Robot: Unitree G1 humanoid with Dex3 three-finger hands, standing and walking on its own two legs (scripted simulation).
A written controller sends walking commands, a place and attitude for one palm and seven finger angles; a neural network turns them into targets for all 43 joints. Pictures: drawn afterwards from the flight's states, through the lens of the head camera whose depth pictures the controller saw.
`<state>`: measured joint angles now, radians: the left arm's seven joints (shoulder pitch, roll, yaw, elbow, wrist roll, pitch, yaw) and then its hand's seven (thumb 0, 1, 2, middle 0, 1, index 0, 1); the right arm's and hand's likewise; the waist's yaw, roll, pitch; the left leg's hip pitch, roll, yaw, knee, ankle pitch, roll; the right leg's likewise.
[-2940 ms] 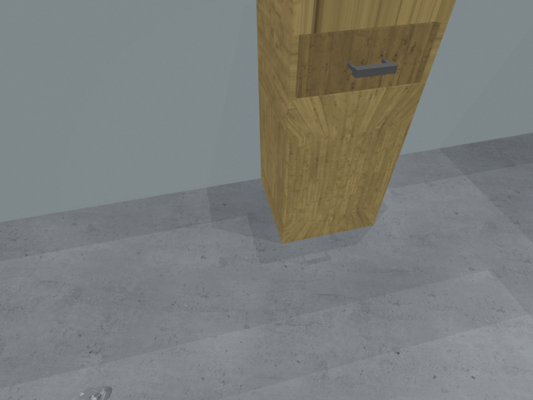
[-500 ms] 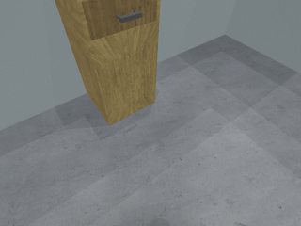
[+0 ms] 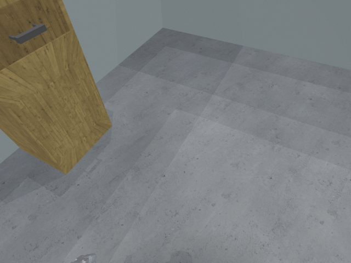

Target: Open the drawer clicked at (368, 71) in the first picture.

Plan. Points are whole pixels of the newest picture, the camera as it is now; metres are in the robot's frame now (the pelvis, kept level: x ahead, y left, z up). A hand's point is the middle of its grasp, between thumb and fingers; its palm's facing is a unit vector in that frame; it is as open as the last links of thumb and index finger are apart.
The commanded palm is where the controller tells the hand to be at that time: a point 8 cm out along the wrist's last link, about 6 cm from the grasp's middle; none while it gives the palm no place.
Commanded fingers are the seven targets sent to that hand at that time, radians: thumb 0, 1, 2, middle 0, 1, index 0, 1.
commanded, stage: walk to a spot facing it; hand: left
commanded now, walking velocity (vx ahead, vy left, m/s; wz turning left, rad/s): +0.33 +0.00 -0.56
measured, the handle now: (27, 32) +0.91 +0.62 +0.08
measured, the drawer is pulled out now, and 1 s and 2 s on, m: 0.00 0.00 0.00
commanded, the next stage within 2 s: turn to face it in 1.78 s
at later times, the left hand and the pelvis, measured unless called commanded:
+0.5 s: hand out of the picture +0.16 +0.22 -0.18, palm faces -0.14 -0.98 -0.16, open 7.4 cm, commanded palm none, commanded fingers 0.00 0.90 0.90 -0.20 -0.30 -0.20 -0.30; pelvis +0.18 +0.03 +0.00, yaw -14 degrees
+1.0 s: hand (160, 139) +0.55 +0.08 -0.16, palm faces -0.50 -0.85 -0.13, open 7.4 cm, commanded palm none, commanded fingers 0.00 0.90 0.90 -0.20 -0.30 -0.20 -0.30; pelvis +0.37 -0.01 +0.01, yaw -27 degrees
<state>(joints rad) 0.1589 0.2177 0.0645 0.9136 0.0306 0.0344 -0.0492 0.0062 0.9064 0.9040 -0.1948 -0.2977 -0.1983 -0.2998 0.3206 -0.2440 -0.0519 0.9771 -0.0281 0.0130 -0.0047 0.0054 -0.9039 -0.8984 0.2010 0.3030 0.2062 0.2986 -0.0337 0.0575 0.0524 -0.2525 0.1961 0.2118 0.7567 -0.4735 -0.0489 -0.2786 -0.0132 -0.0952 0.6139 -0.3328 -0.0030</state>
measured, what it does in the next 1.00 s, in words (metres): walks ahead, turning right: left foot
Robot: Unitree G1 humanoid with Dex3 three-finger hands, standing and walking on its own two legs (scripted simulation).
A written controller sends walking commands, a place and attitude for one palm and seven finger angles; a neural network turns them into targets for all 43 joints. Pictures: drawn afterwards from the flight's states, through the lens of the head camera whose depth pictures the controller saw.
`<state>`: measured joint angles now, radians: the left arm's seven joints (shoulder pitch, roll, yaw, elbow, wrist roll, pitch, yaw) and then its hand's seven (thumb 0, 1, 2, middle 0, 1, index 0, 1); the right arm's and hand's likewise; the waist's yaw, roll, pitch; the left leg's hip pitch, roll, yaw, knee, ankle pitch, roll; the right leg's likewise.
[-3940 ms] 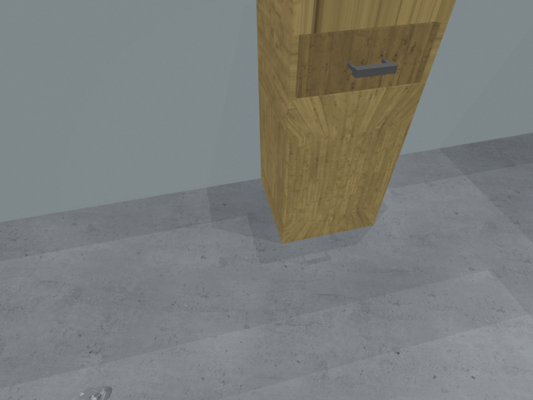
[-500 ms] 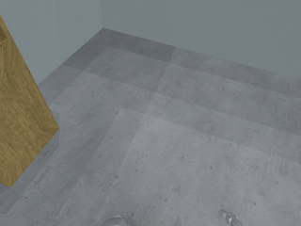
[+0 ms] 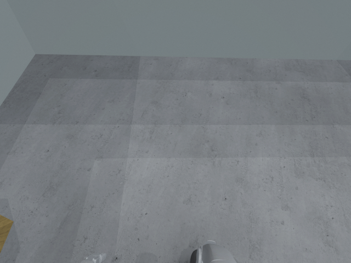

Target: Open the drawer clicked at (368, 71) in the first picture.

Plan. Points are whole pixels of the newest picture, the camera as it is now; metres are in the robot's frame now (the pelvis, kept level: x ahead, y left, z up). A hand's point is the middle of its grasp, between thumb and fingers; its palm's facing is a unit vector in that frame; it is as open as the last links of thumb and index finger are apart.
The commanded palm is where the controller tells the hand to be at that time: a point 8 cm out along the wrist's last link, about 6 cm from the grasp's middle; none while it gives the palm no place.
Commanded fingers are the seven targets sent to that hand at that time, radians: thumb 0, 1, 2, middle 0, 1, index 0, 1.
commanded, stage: walk to a spot facing it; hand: left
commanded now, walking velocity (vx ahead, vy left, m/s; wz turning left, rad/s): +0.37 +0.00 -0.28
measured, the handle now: out of the picture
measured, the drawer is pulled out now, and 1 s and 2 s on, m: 0.00 0.00 0.00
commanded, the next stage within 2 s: turn to face it in 0.78 s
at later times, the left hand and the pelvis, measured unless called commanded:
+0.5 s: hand (108, 230) +0.23 +0.18 -0.18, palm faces +0.00 -0.99 -0.17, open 7.3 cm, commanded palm none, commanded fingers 0.00 0.90 0.90 -0.20 -0.30 -0.20 -0.30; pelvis +0.24 +0.00 +0.00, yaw -5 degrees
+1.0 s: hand (139, 131) +0.58 +0.12 -0.17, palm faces -0.31 -0.92 -0.23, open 7.4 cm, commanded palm none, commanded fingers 0.00 0.90 0.90 -0.20 -0.30 -0.20 -0.30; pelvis +0.42 -0.03 -0.01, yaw -17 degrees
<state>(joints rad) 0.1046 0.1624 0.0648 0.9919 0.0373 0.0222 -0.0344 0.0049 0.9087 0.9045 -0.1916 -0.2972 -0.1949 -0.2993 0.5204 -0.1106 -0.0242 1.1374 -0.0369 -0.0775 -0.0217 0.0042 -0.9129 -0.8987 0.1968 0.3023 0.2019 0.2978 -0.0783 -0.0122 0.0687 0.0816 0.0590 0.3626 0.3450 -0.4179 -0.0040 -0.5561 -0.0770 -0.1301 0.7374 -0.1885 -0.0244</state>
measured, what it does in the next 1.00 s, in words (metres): walks ahead, turning right: right foot, then left foot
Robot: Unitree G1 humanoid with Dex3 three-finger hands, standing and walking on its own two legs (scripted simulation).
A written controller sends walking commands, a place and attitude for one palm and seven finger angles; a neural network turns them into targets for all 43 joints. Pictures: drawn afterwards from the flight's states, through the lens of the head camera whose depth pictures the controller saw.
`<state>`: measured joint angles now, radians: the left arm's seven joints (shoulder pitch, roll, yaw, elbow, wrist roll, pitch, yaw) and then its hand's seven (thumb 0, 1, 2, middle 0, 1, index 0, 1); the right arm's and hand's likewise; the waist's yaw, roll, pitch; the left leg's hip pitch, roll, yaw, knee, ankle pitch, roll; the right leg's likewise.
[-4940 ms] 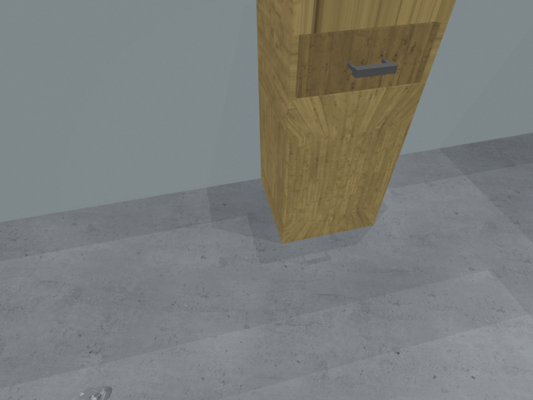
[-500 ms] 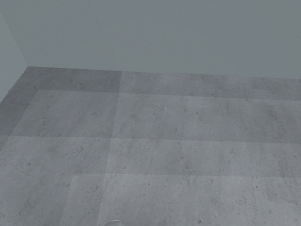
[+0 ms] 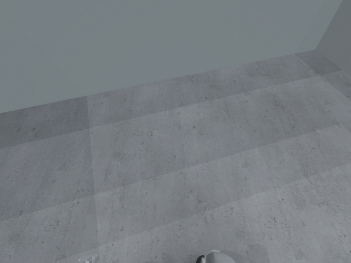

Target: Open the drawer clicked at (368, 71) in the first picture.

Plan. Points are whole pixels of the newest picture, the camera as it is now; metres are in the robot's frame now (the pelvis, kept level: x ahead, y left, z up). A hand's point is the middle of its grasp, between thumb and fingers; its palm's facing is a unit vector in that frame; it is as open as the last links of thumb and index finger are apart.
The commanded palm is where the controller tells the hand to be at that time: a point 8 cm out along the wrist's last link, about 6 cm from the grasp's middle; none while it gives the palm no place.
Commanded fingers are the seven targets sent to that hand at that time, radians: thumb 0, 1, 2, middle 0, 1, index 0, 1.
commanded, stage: turn to face it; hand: left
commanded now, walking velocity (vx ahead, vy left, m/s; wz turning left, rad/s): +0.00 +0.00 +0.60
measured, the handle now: out of the picture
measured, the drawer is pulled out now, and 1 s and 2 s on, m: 0.00 0.00 0.00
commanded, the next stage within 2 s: none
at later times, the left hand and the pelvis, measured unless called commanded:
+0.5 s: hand out of the picture +0.06 +0.25 -0.19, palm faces +0.30 -0.94 -0.17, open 7.3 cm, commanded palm none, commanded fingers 0.00 0.90 0.90 -0.20 -0.30 -0.20 -0.30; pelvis +0.02 +0.04 +0.00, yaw +16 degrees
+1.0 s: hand out of the picture +0.02 +0.23 -0.13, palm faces +0.54 -0.80 -0.26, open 7.4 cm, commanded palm none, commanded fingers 0.00 0.90 0.90 -0.20 -0.30 -0.20 -0.30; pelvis +0.02 -0.01 +0.01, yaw +33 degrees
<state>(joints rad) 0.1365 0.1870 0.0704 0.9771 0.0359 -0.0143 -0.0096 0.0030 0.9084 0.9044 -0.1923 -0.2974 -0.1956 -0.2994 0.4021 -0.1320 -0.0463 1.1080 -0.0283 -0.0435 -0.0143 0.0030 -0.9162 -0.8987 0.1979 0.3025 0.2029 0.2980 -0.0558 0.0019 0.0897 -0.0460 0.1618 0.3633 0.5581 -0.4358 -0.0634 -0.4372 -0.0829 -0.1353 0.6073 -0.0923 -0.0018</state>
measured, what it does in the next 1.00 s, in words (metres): steps on the spot, turning left: left foot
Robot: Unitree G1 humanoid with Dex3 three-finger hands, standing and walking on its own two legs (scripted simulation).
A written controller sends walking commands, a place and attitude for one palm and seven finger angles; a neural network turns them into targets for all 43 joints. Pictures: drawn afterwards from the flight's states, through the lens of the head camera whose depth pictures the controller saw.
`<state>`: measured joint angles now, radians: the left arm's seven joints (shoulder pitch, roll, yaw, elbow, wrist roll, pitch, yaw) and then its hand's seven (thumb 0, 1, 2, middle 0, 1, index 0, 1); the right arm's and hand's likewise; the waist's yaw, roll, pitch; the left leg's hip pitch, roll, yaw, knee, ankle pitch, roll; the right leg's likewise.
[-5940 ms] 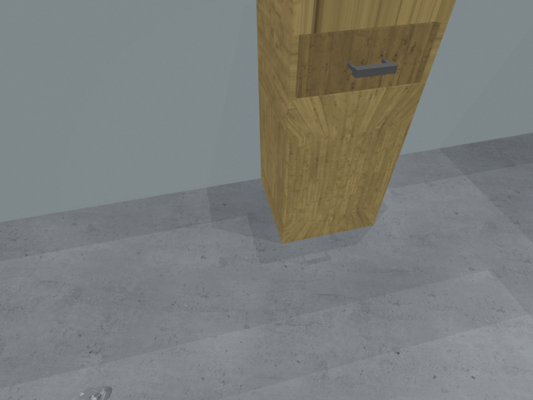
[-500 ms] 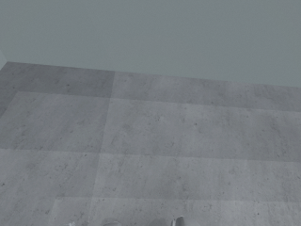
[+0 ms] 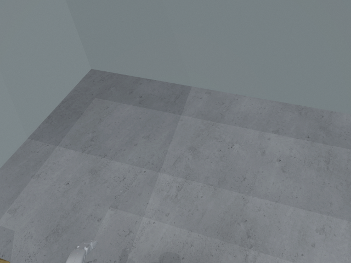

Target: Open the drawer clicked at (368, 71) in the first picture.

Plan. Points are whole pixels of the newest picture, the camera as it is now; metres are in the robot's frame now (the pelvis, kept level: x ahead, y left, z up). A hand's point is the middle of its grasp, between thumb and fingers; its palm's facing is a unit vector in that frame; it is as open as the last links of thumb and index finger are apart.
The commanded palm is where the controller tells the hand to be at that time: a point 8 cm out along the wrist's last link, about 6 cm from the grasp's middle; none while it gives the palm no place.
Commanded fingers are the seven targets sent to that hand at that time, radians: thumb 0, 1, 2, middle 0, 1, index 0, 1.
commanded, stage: turn to face it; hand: left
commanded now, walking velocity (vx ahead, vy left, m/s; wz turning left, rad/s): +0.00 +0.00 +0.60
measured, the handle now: out of the picture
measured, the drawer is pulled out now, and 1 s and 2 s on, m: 0.00 0.00 0.00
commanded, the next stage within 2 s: take the last steps up to it in 1.96 s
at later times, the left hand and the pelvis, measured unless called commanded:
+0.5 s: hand out of the picture -0.07 +0.24 -0.18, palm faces +0.35 -0.90 -0.27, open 7.4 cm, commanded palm none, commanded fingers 0.00 0.90 0.90 -0.20 -0.30 -0.20 -0.30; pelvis -0.03 +0.02 -0.01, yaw +19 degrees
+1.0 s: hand out of the picture -0.03 +0.21 -0.13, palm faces +0.56 -0.77 -0.30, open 7.4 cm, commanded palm none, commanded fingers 0.00 0.90 0.90 -0.20 -0.30 -0.20 -0.30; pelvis -0.01 -0.02 +0.00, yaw +37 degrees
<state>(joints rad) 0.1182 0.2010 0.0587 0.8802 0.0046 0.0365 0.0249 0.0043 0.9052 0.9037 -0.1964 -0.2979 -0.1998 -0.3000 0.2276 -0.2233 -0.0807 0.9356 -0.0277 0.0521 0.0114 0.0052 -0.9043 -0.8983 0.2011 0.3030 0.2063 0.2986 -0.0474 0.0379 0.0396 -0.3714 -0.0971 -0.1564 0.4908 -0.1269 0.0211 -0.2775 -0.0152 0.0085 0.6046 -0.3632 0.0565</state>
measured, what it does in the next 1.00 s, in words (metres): steps on the spot, turning left: right foot, then left foot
